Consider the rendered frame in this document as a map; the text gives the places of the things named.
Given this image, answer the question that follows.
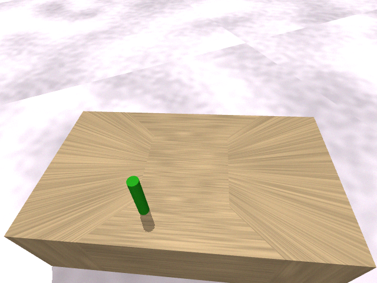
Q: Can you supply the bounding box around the can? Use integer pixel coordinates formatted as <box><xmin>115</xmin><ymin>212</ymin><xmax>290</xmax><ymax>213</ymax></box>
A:
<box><xmin>126</xmin><ymin>176</ymin><xmax>150</xmax><ymax>215</ymax></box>

